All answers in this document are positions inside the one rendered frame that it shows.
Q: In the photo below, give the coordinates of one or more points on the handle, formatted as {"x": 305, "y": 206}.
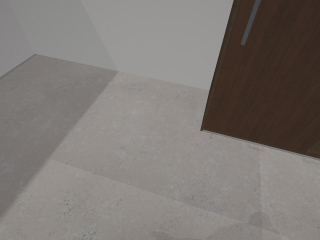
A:
{"x": 250, "y": 21}

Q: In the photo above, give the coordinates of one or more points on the wardrobe door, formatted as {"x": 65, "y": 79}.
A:
{"x": 316, "y": 146}
{"x": 268, "y": 90}

